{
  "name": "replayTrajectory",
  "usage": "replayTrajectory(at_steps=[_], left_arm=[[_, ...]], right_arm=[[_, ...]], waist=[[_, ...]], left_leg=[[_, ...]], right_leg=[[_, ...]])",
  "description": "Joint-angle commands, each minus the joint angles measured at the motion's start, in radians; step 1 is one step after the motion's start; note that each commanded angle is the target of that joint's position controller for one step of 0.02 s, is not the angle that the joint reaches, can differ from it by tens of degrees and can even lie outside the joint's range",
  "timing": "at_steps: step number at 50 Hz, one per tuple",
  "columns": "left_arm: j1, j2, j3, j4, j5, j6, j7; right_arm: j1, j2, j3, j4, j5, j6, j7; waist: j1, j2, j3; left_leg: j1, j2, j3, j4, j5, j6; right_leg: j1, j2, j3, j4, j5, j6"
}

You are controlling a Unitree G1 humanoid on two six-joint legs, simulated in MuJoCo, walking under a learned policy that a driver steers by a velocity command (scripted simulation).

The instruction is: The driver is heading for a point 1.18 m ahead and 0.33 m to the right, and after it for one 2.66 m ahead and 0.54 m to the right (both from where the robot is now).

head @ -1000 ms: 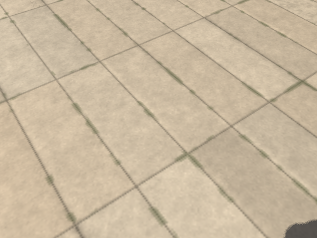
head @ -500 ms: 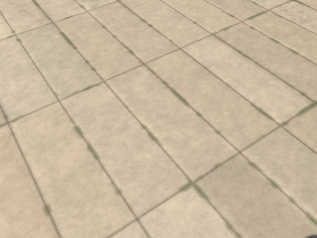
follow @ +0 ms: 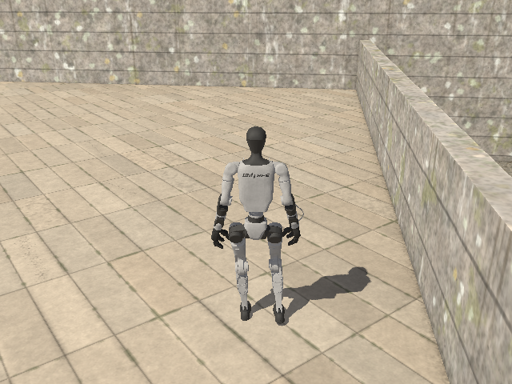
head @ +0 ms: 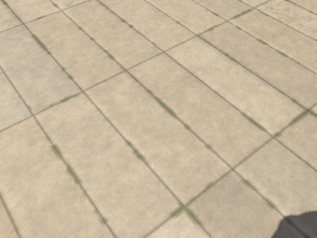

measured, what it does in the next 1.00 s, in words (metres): walks ahead: right foot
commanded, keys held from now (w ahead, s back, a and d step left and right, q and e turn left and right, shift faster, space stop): no key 0.32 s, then w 0.46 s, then w+e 0.22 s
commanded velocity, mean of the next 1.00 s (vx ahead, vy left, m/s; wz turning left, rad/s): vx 0.24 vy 0.00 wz -0.05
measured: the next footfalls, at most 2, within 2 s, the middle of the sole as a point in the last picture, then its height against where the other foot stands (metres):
right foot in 0.08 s outside the picture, level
right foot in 1.10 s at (193, 227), level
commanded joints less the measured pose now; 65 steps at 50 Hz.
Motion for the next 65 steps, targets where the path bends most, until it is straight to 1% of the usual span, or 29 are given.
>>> replayTrajectory(at_steps=[1,4,5,8,13,16,18,21,22,24,27,29,30,31,32,33,35,38,43,49,52,54,55,56,57,58,60,62,65], left_arm=[[0.176,0.063,0.019,0.028,0.007,0.026,0.002],[0.168,0.064,0.018,0.031,0.029,0.025,-0.003],[0.139,0.136,0.034,0.037,0.017,0.021,0.0],[0.074,0.082,0.029,0.047,0.011,-0.014,-0.005],[0.098,0.062,0.03,0.06,-0.004,-0.038,-0.008],[0.125,0.061,0.029,0.072,-0.004,-0.039,-0.01],[0.168,0.088,0.039,0.086,-0.012,-0.034,-0.011],[0.229,0.135,0.056,0.082,-0.029,-0.049,-0.015],[0.236,0.162,0.066,0.083,-0.032,-0.06,-0.017],[0.222,0.151,0.067,0.076,-0.024,-0.078,-0.021],[0.149,0.146,0.066,0.052,-0.038,-0.075,-0.034],[0.097,0.153,0.067,0.032,-0.039,-0.067,-0.038],[0.04,0.125,0.058,0.006,-0.035,-0.071,-0.04],[0.047,0.042,0.039,-0.024,-0.031,-0.088,-0.039],[0.029,0.06,0.042,-0.032,-0.034,-0.105,-0.041],[0.022,0.083,0.046,-0.036,-0.049,-0.115,-0.05],[0.002,0.096,0.053,-0.034,-0.042,-0.118,-0.054],[-0.015,0.083,0.062,-0.035,-0.029,-0.099,-0.058],[-0.218,0.04,0.037,-0.117,-0.028,-0.083,-0.066],[-0.37,0.056,0.022,-0.19,-0.041,-0.081,-0.103],[-0.335,0.095,0.038,-0.207,-0.035,-0.085,-0.122],[-0.099,0.171,0.08,-0.154,-0.036,-0.08,-0.124],[0.068,0.239,0.111,-0.119,-0.031,-0.071,-0.111],[0.159,0.333,0.128,-0.118,-0.017,-0.066,-0.099],[0.175,0.27,0.109,-0.109,-0.013,-0.063,-0.091],[0.112,0.221,0.097,-0.118,-0.015,-0.069,-0.087],[-0.056,0.155,0.073,-0.167,-0.015,-0.083,-0.096],[-0.104,0.142,0.064,-0.188,-0.009,-0.085,-0.094],[-0.057,0.188,0.074,-0.187,-0.013,-0.087,-0.074]], right_arm=[[-0.079,-0.138,-0.028,-0.068,0.022,0.004,-0.022],[-0.02,-0.092,-0.014,-0.039,0.035,0.015,-0.026],[0.037,-0.107,-0.025,-0.031,0.038,0.02,-0.03],[0.052,-0.078,-0.024,-0.01,0.02,0.03,-0.046],[0.063,-0.075,-0.024,0.025,0.019,0.031,-0.043],[0.053,-0.065,-0.021,0.035,0.023,0.025,-0.038],[0.076,-0.071,-0.025,0.055,0.034,0.026,-0.038],[0.015,-0.054,-0.025,0.029,0.046,0.002,-0.029],[-0.008,-0.034,-0.02,0.017,0.05,-0.014,-0.021],[-0.04,-0.049,-0.024,0.001,0.051,-0.039,-0.007],[0.005,-0.054,-0.032,0.017,0.064,-0.053,0.005],[0.176,-0.079,-0.056,0.094,0.055,-0.043,0.001],[0.316,-0.132,-0.077,0.127,0.051,-0.038,-0.005],[0.437,-0.249,-0.106,0.137,0.055,-0.036,-0.007],[0.42,-0.188,-0.08,0.135,0.037,-0.047,-0.003],[0.327,-0.133,-0.061,0.107,0.032,-0.057,-0.003],[0.207,-0.105,-0.044,0.066,0.031,-0.063,0.011],[0.232,-0.076,-0.028,0.074,0.026,-0.046,0.011],[0.25,-0.128,-0.033,0.07,0.015,-0.037,-0.018],[0.306,-0.138,-0.043,0.094,0.026,-0.039,-0.022],[0.268,-0.174,-0.054,0.074,0.023,-0.025,-0.028],[0.227,-0.198,-0.061,0.046,0.015,-0.006,-0.036],[0.208,-0.201,-0.057,0.018,0.011,-0.009,-0.038],[0.309,-0.059,-0.013,-0.021,-0.003,-0.04,-0.011],[0.261,-0.092,-0.018,-0.025,0.03,-0.092,0.008],[0.145,-0.166,-0.04,-0.075,0.066,-0.119,0.014],[0.071,-0.179,-0.053,-0.096,0.052,-0.121,-0.008],[0.114,-0.163,-0.065,-0.111,0.033,-0.085,-0.019],[0.052,-0.132,-0.065,-0.156,0.008,-0.055,-0.032]], waist=[[0.069,0.128,-0.081],[0.065,0.06,0.01],[0.004,-0.038,0.057],[-0.022,-0.135,0.045],[-0.002,-0.007,0.021],[0.01,0.009,-0.01],[0.022,-0.001,-0.029],[0.058,-0.067,0.072],[0.06,-0.119,0.098],[0.054,-0.109,0.107],[-0.004,-0.083,0.073],[-0.076,-0.065,0.02],[-0.137,0.049,-0.008],[-0.161,0.328,-0.059],[-0.134,0.276,-0.056],[-0.083,0.171,0.003],[-0.03,0.06,0.039],[-0.008,0.086,0.032],[-0.036,0.079,0.079],[-0.059,0.077,0.113],[-0.002,0.117,0.036],[0.125,0.155,-0.105],[0.198,0.104,-0.193],[0.117,-0.168,-0.352],[0.139,-0.145,-0.444],[0.138,-0.12,-0.272],[0.041,0.071,-0.104],[-0.027,0.045,-0.072],[-0.028,0.004,-0.03]], left_leg=[[-0.162,0.258,-0.243,-0.219,-0.414,0.114],[-0.201,0.198,-0.223,-0.171,-0.568,0.004],[-0.147,0.132,-0.15,-0.13,-0.484,-0.024],[0.108,0.095,-0.08,0.007,-0.258,-0.042],[0.091,0.112,-0.091,0.003,-0.2,-0.023],[0.102,0.113,-0.089,0.02,-0.11,-0.025],[0.087,0.076,-0.051,0.074,-0.312,-0.014],[-0.133,0.062,-0.027,0.212,-0.434,0.002],[-0.205,0.065,-0.011,0.284,-0.345,0.006],[-0.277,0.116,-0.05,0.358,-0.335,0.024],[-0.094,0.108,-0.008,0.177,-0.298,0.03],[0.247,0.053,0.019,0.121,-0.168,0.012],[0.39,0.167,-0.155,0.026,-0.226,0.054],[0.567,0.393,-0.567,-0.145,-0.282,0.183],[0.558,0.485,-0.752,-0.201,-0.28,0.233],[0.513,0.476,-0.663,-0.184,-0.259,0.205],[0.419,0.398,-0.454,-0.211,-0.154,0.141],[0.354,0.31,-0.261,-0.231,0.11,0.092],[0.279,0.273,-0.106,-0.284,0.193,0.069],[0.397,0.323,0.002,-0.279,0.246,0.049],[0.494,0.344,0.053,-0.111,0.71,0.024],[0.46,0.321,0.089,0.221,0.931,-0.007],[0.227,0.289,0.089,0.501,0.739,-0.039],[-0.24,0.085,0.047,0.952,-0.117,-0.108],[-0.382,0.03,-0.16,1.117,-0.449,-0.081],[-0.481,0.097,-0.188,1.105,-0.384,-0.05],[-0.378,0.178,-0.161,0.93,-0.257,-0.049],[-0.253,0.219,-0.163,0.82,-0.239,-0.072],[-0.227,0.214,-0.121,0.641,-0.153,-0.124]], right_leg=[[0.28,0.026,-0.054,-0.139,0.13,-0.017],[0.289,-0.013,-0.013,-0.336,0.11,-0.076],[0.168,-0.028,0.019,-0.385,-0.048,-0.108],[-0.029,-0.019,0.043,-0.511,-0.197,-0.09],[0.076,0.006,0.007,-0.446,0.0,-0.075],[0.132,0.011,-0.006,-0.411,0.117,-0.082],[0.149,0.019,-0.003,-0.412,-0.074,-0.113],[0.202,-0.127,0.211,-0.533,-0.342,-0.223],[0.254,-0.216,0.33,-0.584,-0.331,-0.269],[0.314,-0.285,0.391,-0.581,-0.15,-0.298],[0.271,-0.208,0.225,-0.534,0.016,-0.228],[0.083,-0.1,0.092,-0.428,0.133,-0.171],[-0.04,-0.02,-0.012,-0.192,0.229,-0.119],[-0.267,0.107,-0.134,0.167,0.085,-0.053],[-0.388,0.094,-0.016,0.396,-0.135,-0.067],[-0.456,0.033,0.032,0.491,-0.075,-0.102],[-0.442,-0.043,0.011,0.434,0.109,-0.126],[-0.353,-0.065,-0.04,0.323,0.209,-0.105],[-0.327,-0.039,-0.084,0.009,0.404,-0.073],[-0.274,0.003,-0.104,-0.194,0.453,-0.125],[-0.154,0.073,-0.166,-0.196,0.331,-0.178],[0.139,0.145,-0.198,-0.227,0.292,-0.224],[0.445,0.072,-0.048,-0.242,0.29,-0.271],[0.858,-0.221,0.514,-0.29,0.128,-0.472],[0.912,-0.293,0.801,-0.49,0.047,-0.498],[0.794,-0.245,0.646,-0.517,0.077,-0.426],[0.434,-0.158,0.396,-0.557,0.282,-0.359],[0.245,-0.102,0.301,-0.593,0.336,-0.341],[0.097,-0.062,0.213,-0.623,0.382,-0.345]])
Keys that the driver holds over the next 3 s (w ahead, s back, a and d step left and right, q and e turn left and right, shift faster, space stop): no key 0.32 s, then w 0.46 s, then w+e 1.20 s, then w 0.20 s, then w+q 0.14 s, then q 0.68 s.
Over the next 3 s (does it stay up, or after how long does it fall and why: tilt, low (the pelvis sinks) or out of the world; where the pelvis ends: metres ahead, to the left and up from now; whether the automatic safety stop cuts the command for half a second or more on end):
stays up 1.12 -0.40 0.00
